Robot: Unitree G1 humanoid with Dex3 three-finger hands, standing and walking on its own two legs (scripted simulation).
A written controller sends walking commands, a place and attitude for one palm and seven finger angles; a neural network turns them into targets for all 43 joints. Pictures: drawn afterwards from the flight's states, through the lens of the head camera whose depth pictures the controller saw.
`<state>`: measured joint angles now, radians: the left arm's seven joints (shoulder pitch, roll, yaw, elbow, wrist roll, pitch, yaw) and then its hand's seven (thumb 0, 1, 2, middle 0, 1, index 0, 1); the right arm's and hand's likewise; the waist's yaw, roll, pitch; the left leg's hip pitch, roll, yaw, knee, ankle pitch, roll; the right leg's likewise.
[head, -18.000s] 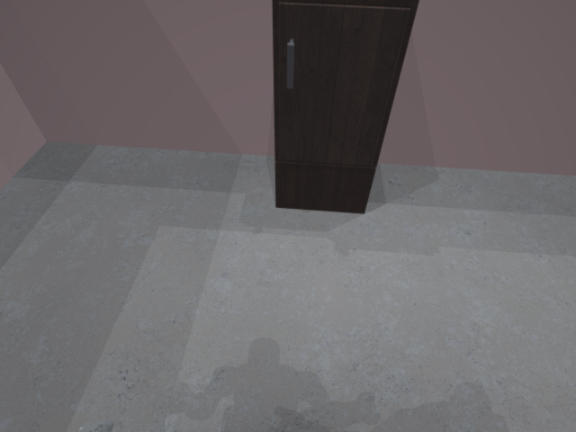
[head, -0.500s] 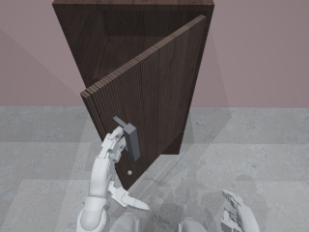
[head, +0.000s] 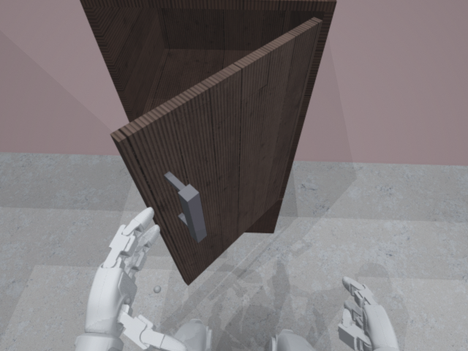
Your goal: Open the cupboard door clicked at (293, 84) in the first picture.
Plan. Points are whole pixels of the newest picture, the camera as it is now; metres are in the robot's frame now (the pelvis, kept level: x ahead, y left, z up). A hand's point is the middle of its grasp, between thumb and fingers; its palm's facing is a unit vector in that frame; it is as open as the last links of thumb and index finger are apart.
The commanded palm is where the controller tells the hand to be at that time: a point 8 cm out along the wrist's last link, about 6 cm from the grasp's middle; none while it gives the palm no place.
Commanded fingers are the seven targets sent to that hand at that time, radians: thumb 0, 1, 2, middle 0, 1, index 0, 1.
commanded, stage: slide the hand sideways off the handle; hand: left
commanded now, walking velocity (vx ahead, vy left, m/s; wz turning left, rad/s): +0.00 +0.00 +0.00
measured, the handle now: (186, 208) +0.33 +0.10 +0.07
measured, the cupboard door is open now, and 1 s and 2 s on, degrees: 47 47 47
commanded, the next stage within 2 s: draw the hand back to the body in 0.18 s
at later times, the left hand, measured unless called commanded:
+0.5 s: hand (119, 297) +0.19 +0.16 +0.09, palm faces +0.00 -1.00 -0.06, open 16.3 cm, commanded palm +0.15 +0.22 +0.10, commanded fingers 0.00 -0.50 0.30 -0.15 -0.30 -0.15 -0.30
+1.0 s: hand (38, 280) +0.19 +0.23 +0.16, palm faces +0.23 -0.91 -0.34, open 14.7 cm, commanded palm +0.15 +0.27 +0.19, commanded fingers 0.00 0.09 0.56 -0.17 -0.30 -0.17 -0.30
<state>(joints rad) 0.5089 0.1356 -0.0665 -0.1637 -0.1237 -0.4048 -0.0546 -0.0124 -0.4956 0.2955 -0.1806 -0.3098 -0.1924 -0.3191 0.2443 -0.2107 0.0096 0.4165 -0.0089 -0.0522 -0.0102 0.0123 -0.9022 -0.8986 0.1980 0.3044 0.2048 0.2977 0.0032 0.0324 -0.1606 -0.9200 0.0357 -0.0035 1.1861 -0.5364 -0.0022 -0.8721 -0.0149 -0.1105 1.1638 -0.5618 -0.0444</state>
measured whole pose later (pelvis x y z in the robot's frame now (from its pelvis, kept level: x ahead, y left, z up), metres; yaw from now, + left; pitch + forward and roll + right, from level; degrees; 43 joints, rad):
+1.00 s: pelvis +0.01 +0.02 +0.06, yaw +0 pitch +4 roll -2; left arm 0.65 0.31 0.12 -0.43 -0.06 -0.04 0.09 -0.01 -0.22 0.41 -0.17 -0.30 -0.16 -0.30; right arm 0.27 -0.22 0.05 0.47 0.02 -0.08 -0.11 0.01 -0.90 -0.90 0.20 0.30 0.20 0.30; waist 0.04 0.06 -0.11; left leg -0.47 0.02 0.02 0.81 -0.41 0.02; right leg -0.42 -0.01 -0.09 0.76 -0.40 -0.01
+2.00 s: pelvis +0.03 +0.00 +0.10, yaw -2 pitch -5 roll -1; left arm 0.45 0.33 0.33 -0.37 -0.07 -0.08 0.10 0.01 0.89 0.89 -0.21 -0.30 -0.21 -0.30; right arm 0.19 -0.23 0.02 0.65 -0.01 -0.11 -0.07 0.01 -0.90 -0.90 0.20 0.30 0.20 0.30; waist 0.07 0.07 0.03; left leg -0.08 0.03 0.05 0.40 -0.24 0.00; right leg -0.04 0.02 -0.06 0.35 -0.23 -0.03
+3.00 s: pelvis -0.11 +0.03 +0.08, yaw +0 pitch -1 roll -3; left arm 0.50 0.43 0.45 -0.55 -0.02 -0.23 0.15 0.01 0.89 0.89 -0.22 -0.30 -0.21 -0.30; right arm 0.19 -0.20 -0.02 0.61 -0.02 -0.08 -0.07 0.01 -0.90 -0.90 0.20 0.30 0.21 0.30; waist -0.01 0.00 0.06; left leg -0.44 0.00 0.00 0.61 -0.16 0.06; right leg -0.46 0.07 0.03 0.86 -0.34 0.01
